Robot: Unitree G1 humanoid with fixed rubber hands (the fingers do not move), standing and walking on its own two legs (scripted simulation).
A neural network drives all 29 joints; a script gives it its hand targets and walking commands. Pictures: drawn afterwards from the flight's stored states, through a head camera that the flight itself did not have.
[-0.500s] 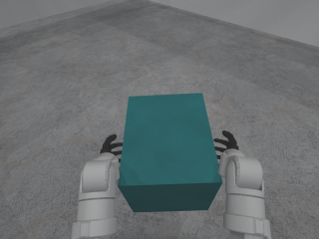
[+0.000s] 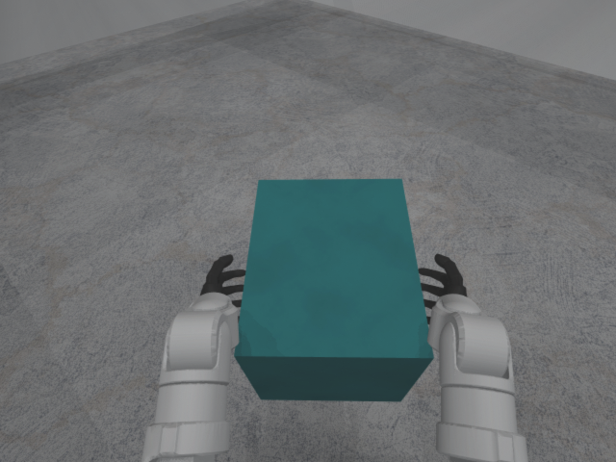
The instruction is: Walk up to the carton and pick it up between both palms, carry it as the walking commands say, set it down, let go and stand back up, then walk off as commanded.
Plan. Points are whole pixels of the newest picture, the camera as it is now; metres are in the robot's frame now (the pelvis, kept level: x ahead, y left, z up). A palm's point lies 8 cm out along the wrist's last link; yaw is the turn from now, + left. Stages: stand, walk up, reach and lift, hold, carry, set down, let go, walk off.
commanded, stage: carry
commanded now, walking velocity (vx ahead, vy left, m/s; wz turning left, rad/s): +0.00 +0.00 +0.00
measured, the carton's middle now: (330, 291) +0.38 -0.01 -0.01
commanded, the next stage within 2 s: none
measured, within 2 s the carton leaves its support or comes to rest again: neither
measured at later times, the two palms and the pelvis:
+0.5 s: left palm (207, 324) +0.28 +0.15 +0.06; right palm (452, 336) +0.26 -0.15 +0.07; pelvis -0.03 +0.02 +0.00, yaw -5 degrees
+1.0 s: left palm (234, 336) +0.27 +0.11 +0.05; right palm (487, 362) +0.24 -0.19 +0.06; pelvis -0.03 +0.00 +0.00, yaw -5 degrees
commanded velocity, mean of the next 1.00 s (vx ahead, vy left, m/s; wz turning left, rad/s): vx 0.00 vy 0.00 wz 0.00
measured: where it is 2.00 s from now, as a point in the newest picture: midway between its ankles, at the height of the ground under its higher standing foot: outside the picture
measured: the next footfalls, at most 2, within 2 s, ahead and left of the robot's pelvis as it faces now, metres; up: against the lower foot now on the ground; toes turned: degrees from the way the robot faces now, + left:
right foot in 0.48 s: -0.07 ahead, -0.09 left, +0.00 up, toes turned -11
